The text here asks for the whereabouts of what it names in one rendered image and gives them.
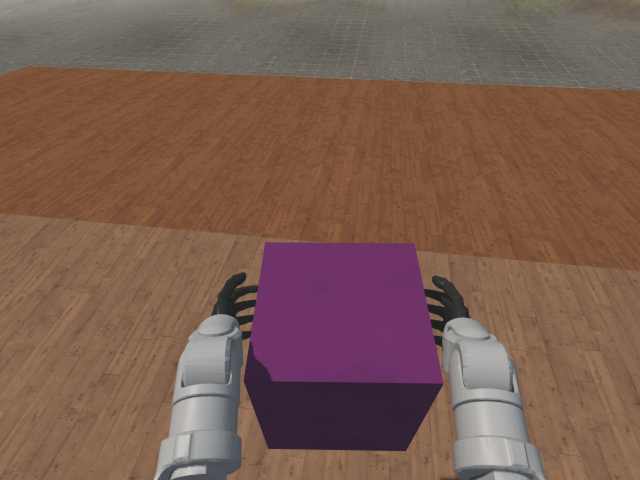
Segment carton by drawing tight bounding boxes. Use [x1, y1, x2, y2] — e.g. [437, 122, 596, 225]
[244, 242, 444, 451]

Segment left robot hand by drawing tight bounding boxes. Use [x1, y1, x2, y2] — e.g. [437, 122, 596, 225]
[211, 272, 258, 340]

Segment right robot forearm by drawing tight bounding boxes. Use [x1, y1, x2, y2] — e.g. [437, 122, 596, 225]
[442, 318, 546, 480]

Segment right robot hand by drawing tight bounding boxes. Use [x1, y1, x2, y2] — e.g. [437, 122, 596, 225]
[424, 275, 470, 347]

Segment left robot forearm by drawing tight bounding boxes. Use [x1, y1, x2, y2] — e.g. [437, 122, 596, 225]
[154, 314, 243, 480]

